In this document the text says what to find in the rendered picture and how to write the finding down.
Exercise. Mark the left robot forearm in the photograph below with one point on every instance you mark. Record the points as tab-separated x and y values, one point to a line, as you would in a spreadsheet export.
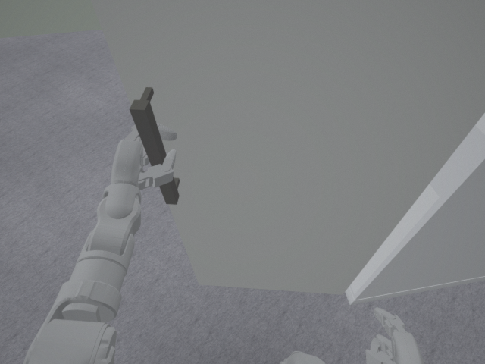
93	292

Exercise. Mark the handle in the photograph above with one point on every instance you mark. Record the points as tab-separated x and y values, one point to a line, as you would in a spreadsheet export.
146	125

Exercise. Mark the right robot hand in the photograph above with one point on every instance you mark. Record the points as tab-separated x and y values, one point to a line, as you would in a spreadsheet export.
402	349

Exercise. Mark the left robot hand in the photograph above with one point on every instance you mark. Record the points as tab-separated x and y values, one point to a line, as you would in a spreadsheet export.
130	157

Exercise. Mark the fridge door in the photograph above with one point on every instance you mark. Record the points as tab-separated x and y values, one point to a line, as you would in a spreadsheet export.
306	129

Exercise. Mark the left robot upper arm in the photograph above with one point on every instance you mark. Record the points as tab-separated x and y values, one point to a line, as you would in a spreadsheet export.
75	342

